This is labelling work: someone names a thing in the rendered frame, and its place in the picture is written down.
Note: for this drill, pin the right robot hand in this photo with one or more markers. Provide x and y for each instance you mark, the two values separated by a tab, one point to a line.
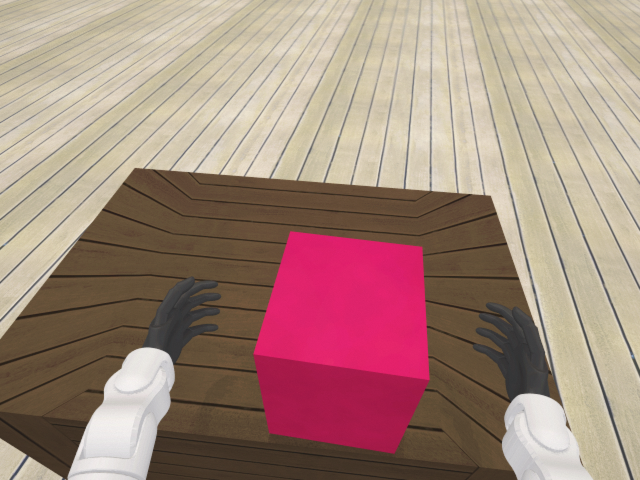
523	363

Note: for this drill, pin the robot left forearm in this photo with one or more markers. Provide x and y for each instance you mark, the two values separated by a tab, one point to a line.
119	439

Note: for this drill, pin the pedestal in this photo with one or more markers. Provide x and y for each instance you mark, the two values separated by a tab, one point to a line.
161	227

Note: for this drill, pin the carton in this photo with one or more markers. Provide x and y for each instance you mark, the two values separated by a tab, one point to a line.
342	354

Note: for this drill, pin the robot right forearm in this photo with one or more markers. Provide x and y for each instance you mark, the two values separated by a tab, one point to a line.
538	445

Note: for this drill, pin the left robot hand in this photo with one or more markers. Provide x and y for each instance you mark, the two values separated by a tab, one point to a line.
169	330

